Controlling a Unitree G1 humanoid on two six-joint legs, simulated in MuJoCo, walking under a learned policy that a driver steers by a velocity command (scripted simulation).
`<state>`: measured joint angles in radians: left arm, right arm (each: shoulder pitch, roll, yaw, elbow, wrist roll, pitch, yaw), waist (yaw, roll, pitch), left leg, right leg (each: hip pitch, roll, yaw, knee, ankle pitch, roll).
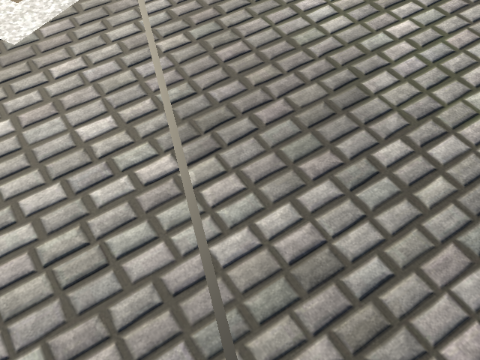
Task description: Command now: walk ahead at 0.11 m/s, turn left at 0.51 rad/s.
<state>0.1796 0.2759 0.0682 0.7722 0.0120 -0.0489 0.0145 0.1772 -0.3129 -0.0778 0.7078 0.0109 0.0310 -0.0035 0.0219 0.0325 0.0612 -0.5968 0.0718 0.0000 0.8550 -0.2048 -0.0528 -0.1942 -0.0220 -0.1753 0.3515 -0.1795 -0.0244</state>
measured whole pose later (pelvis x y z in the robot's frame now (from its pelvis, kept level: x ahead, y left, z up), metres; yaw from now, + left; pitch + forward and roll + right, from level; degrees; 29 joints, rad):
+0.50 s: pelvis +0.06 +0.02 -0.01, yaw +17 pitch +3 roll -1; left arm 0.09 0.30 0.07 0.77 0.00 0.01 0.01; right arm 0.16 -0.32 -0.08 0.60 0.00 0.04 -0.02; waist -0.02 0.00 0.04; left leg -0.38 -0.09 -0.14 0.49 -0.14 0.04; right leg -0.42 0.02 0.09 0.74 -0.36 0.07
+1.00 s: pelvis +0.07 +0.02 -0.01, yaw +23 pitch +1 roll +0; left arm 0.21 0.27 0.04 0.80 -0.02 -0.03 0.00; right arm 0.29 -0.25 -0.04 0.71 0.00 0.00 -0.01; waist 0.00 -0.03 -0.01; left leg -0.16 -0.02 -0.04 0.48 -0.33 0.01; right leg -0.34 -0.01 0.01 0.76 -0.44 -0.01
